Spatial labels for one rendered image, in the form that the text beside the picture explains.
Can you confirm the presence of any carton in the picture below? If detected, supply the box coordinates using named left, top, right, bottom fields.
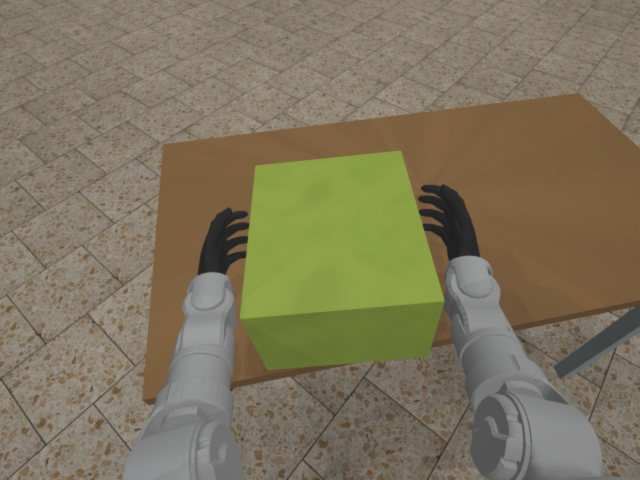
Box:
left=240, top=151, right=445, bottom=370

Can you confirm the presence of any table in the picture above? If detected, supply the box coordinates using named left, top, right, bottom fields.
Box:
left=142, top=93, right=640, bottom=405

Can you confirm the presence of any right robot forearm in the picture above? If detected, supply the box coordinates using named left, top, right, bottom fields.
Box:
left=443, top=256, right=603, bottom=475

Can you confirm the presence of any right robot upper arm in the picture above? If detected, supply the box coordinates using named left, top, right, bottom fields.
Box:
left=470, top=391, right=634, bottom=480

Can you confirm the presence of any left robot hand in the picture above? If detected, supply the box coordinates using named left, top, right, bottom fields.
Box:
left=198, top=208, right=249, bottom=275

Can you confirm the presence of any left robot upper arm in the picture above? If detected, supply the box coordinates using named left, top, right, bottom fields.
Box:
left=123, top=419, right=244, bottom=480

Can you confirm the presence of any left robot forearm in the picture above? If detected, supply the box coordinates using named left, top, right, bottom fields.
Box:
left=122, top=272, right=237, bottom=480

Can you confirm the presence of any right robot hand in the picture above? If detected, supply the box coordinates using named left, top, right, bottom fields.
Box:
left=418, top=184, right=480, bottom=262

